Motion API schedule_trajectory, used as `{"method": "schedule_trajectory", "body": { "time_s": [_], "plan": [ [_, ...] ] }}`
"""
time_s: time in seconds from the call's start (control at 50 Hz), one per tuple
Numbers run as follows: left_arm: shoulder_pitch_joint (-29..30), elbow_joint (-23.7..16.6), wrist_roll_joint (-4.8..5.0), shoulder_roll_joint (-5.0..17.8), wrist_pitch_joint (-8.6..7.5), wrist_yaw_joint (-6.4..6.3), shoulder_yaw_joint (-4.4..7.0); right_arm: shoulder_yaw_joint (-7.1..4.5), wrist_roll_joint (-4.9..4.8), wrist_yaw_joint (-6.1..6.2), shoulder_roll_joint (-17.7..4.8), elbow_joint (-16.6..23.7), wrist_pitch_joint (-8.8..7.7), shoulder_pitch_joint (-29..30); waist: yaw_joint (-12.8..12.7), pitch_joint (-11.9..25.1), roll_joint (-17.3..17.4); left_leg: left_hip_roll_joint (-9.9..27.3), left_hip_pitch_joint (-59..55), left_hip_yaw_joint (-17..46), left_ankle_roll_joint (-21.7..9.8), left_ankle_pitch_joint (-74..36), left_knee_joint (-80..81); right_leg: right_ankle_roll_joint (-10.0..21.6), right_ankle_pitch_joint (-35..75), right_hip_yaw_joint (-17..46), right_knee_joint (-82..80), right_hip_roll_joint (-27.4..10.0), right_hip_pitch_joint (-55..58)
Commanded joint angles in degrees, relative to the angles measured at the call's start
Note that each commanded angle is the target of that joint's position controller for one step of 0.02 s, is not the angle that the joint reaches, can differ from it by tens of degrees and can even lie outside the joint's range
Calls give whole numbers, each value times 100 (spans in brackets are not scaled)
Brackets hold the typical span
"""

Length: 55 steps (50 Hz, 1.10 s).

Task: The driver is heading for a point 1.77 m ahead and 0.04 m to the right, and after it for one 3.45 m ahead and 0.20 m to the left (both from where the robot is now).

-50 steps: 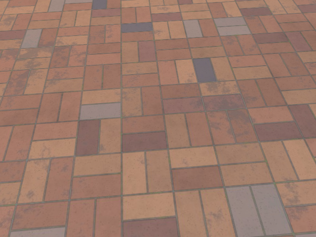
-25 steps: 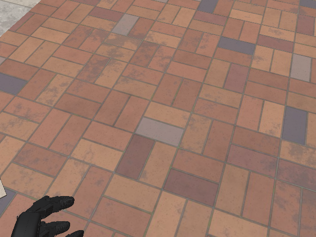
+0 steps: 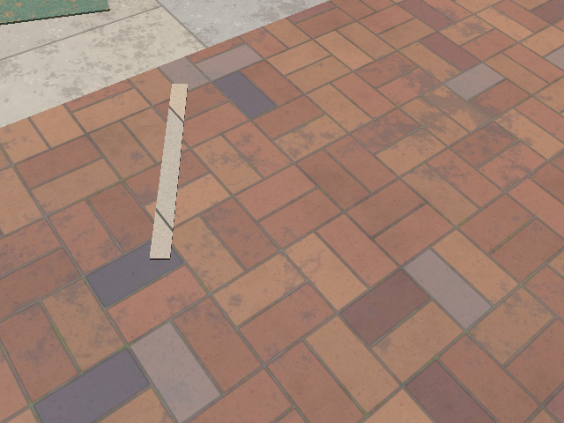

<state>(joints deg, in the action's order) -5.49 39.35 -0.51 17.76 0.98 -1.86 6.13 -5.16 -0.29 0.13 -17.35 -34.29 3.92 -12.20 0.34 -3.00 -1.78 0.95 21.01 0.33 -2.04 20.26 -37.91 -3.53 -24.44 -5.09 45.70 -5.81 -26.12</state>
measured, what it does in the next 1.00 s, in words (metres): steps on the spot: right foot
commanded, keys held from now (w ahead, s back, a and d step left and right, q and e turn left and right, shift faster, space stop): shift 1.00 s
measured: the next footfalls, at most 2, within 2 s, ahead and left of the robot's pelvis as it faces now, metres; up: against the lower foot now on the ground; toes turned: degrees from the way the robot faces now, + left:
right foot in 0.36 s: +0.09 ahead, -0.13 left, +0.00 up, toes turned +10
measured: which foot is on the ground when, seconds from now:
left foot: down 0.00-1.00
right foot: up 0.00-0.34, down 0.36-1.00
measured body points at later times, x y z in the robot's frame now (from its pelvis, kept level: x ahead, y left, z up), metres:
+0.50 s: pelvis +0.03 -0.02 +0.01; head +0.04 -0.03 +0.46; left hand +0.14 +0.26 -0.08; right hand +0.23 -0.24 -0.09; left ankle +0.01 +0.10 -0.73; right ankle +0.05 -0.13 -0.72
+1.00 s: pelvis +0.04 -0.03 +0.01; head +0.05 -0.03 +0.46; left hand +0.14 +0.24 -0.10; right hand +0.21 -0.25 -0.10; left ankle +0.01 +0.10 -0.72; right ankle +0.05 -0.13 -0.72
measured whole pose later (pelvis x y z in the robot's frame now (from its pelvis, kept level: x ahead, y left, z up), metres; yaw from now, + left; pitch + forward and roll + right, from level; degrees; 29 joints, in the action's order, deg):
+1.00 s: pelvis +0.04 -0.03 +0.01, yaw +11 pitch -1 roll +0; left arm -10.0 41.3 -0.4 12.1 -1.1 0.0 2.1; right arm -3.1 0.7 1.9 -11.7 -41.6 1.2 -12.2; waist -0.1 -1.5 0.1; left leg -2.1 12.9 7.3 1.0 17.4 -31.3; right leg 1.1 -17.9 -1.0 31.2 0.7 -12.5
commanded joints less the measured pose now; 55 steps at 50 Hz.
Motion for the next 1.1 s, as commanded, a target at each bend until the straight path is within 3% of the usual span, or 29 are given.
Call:
{"method": "schedule_trajectory", "body": {
  "time_s": [0.02,0.04,0.06,0.1,0.18,0.24,0.28,0.32,0.34,0.36,0.38,0.4,0.42,0.46,0.48,0.52,0.66,1.1],
  "plan": [
    [750,-788,10,506,-176,-61,117,-403,191,80,-1402,389,-334,-190,194,677,1366,1632,-1524,2796,-1485,-1845,2083,131,-480,999,2013,491,-2067],
    [443,-569,4,563,-160,-104,158,-327,59,122,-1127,440,-343,180,0,719,1004,1399,-1455,2317,-1143,-1864,1899,145,11,981,1955,373,-1930],
    [254,-462,-56,589,-139,-120,170,-235,-37,163,-900,468,-320,407,-77,821,1021,1288,-1319,2013,-1008,-2301,1741,84,308,915,1952,379,-1690],
    [91,-378,-36,470,-125,-45,136,-112,17,227,-690,444,-287,428,-143,1065,998,1041,-1056,1616,-974,-3045,1580,-26,645,764,2145,512,-1065],
    [275,-413,44,176,-101,57,-49,-89,37,251,-738,308,-255,248,45,994,993,909,-1241,1529,-946,-2905,1407,-83,843,690,843,529,-705],
    [274,-434,82,237,-94,130,-84,-76,87,192,-797,284,-217,271,150,900,1146,1039,-1022,1813,-1094,-2750,1333,-26,481,656,178,519,-147],
    [219,-437,108,289,-105,159,-83,-47,69,139,-769,244,-207,294,184,803,1157,1072,-920,2027,-1140,-2839,1255,28,322,623,-226,539,158],
    [40,-396,112,213,-144,193,-103,7,6,123,-663,210,-204,442,35,728,1087,940,-829,2122,-1031,-2742,1102,124,683,573,-1133,564,633],
    [-134,-344,76,129,-181,213,-123,50,-37,127,-551,193,-212,517,-135,698,992,768,-650,2084,-846,-2412,1041,211,1493,534,-2033,577,1154],
    [-200,-362,-36,247,-217,206,-117,96,16,134,-377,161,-249,343,-88,765,708,508,-409,2003,-527,-1751,917,328,2396,877,-2309,255,1703],
    [-229,-445,-149,744,-234,174,-33,126,150,126,-242,162,-303,-25,237,956,-416,-85,-88,1430,-139,-554,176,714,3921,1700,-2200,-643,2125],
    [2,-360,-188,510,-246,183,-115,97,130,128,-301,132,-333,-25,383,881,-1121,-306,-146,930,187,365,181,1495,3828,2248,-2371,-1095,1552],
    [235,-429,-121,202,-271,192,-201,48,149,142,-504,68,-331,79,323,772,-912,-129,-422,799,338,211,282,1574,3256,2164,-2462,-992,1346],
    [136,-379,-35,273,-283,176,-181,56,137,134,-354,54,-266,417,148,734,-729,-134,-622,761,329,-572,634,1083,2344,1683,-2345,-435,1387],
    [106,-373,-10,280,-301,164,-185,60,159,112,-322,77,-223,451,106,668,-634,-84,-732,806,296,-835,787,921,1901,1562,-2341,-333,1277],
    [39,-396,-34,291,-304,156,-194,63,109,57,-255,4,-228,397,46,551,-283,-91,-718,854,142,-1059,879,667,1448,1186,-2225,-49,1275],
    [-132,-420,-13,109,-250,153,-243,55,102,69,-159,-183,-336,257,-90,563,271,-3,-607,1008,101,-1376,1058,615,1596,889,-1893,180,1530],
    [-376,-42,18,-35,-322,159,-262,33,92,245,12,-476,-329,-7,-28,420,190,5,-976,954,229,-1671,1069,602,1703,857,-2047,260,1374]
  ]
}}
